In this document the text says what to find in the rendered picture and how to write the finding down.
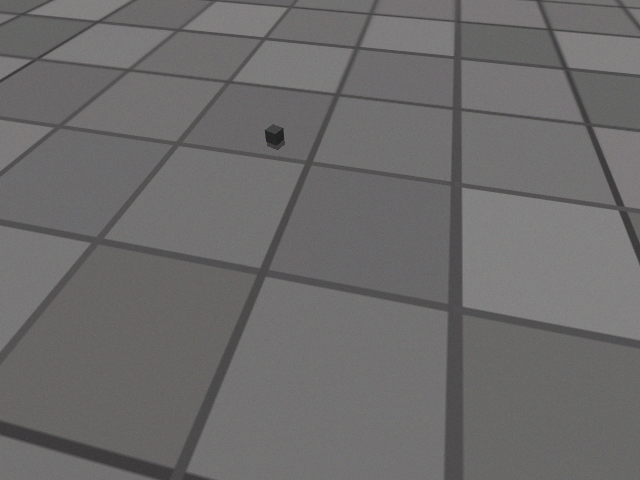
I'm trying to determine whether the cube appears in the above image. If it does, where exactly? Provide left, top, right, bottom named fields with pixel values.
left=265, top=124, right=284, bottom=146

